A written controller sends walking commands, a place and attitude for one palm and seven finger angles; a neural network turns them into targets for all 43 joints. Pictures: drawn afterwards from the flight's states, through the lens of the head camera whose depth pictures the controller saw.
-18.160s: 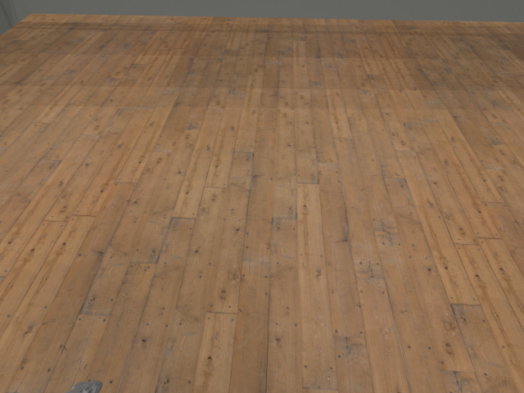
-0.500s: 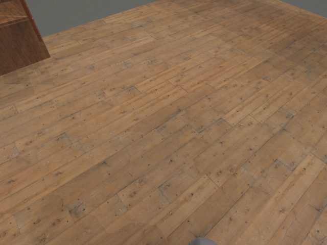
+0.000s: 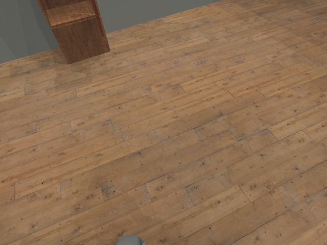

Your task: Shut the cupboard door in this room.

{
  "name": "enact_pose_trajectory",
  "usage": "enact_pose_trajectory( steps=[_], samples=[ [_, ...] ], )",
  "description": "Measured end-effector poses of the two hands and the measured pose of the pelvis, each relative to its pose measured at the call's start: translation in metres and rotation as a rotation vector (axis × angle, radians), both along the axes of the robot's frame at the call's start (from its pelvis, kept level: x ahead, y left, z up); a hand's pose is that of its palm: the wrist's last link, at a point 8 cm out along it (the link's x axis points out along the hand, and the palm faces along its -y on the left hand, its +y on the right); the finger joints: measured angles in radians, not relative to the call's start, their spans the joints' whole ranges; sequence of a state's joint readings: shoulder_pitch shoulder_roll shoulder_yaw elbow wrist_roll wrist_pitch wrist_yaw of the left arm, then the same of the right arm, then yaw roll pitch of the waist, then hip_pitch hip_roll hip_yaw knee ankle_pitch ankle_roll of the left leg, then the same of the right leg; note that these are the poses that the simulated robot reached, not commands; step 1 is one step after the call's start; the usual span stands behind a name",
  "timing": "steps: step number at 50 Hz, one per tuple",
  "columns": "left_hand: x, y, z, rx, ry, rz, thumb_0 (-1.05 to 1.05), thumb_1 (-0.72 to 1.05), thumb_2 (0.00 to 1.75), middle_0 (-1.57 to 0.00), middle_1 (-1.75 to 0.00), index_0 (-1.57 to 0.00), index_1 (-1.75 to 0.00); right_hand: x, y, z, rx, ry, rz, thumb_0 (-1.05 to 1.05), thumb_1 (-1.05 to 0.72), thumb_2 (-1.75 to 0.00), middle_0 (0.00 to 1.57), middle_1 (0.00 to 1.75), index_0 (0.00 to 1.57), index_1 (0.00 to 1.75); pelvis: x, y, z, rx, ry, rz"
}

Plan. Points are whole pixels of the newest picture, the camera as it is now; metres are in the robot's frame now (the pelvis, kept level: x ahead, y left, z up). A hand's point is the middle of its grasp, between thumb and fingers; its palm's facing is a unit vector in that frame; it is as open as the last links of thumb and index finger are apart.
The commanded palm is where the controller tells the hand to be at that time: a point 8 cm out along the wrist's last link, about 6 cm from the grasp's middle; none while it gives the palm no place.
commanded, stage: turn or walk to find it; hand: left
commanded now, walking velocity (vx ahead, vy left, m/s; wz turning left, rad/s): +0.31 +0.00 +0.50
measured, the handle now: out of the picture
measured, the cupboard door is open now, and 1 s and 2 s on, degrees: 79 79 79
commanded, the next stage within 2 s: stand and wait in 1.86 s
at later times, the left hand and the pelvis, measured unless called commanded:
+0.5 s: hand (77, 233) +0.17 +0.26 -0.15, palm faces +0.20 -0.95 -0.22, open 7.4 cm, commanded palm none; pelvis +0.11 +0.04 +0.00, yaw +13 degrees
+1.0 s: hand (102, 228) +0.18 +0.20 -0.17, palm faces +0.47 -0.86 -0.19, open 7.3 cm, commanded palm none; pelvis +0.32 +0.07 +0.00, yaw +24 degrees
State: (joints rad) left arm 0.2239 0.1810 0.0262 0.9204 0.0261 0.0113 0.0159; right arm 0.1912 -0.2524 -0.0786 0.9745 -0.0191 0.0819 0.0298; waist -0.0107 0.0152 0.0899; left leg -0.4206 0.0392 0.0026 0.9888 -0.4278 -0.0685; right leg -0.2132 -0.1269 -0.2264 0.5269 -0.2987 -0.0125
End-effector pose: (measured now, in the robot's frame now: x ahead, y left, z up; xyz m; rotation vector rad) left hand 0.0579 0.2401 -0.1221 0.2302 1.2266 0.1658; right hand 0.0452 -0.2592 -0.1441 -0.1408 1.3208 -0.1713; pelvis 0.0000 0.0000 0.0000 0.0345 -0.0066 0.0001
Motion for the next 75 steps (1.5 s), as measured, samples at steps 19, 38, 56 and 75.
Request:
enact_pose_trajectory(
  steps=[19, 38, 56, 75],
  samples=[
    [0.002, 0.079, -0.009, -0.04, 0.023, 0.213, 0.01, 0.91, 0.9, -0.19, -0.3, -0.19, -0.3, 0.089, 0.079, 0.02, -0.016, -0.055, 0.216, 0.0, -0.91, -0.9, 0.2, 0.3, 0.2, 0.3, 0.065, 0.05, 0.004, -0.04, 0.01, 0.183],
    [0.153, 0.021, -0.006, -0.019, -0.077, 0.327, 0.0, 0.92, 0.9, -0.2, -0.3, -0.2, -0.3, 0.256, 0.046, -0.012, 0.015, 0.057, 0.302, 0.01, -0.91, -0.9, 0.2, 0.3, 0.2, 0.3, 0.223, 0.021, -0.006, -0.021, -0.014, 0.34],
    [0.12, 0.027, -0.038, -0.218, 0.356, 0.585, 0.01, 0.91, 0.9, -0.2, -0.3, -0.2, -0.3, 0.516, 0.223, 0.005, 0.062, -0.238, 0.56, 0.0, -0.91, -0.9, 0.2, 0.3, 0.2, 0.3, 0.36, 0.117, -0.018, -0.04, -0.021, 0.414],
    [0.484, 0.175, 0.002, -0.005, -0.165, 0.352, 0.01, 0.91, 0.9, -0.19, -0.3, -0.19, -0.3, 0.527, 0.174, -0.011, 0.007, 0.119, 0.326, 0.0, -0.92, -0.9, 0.2, 0.3, 0.2, 0.3, 0.527, 0.147, -0.008, 0.008, -0.011, 0.412]
  ],
)
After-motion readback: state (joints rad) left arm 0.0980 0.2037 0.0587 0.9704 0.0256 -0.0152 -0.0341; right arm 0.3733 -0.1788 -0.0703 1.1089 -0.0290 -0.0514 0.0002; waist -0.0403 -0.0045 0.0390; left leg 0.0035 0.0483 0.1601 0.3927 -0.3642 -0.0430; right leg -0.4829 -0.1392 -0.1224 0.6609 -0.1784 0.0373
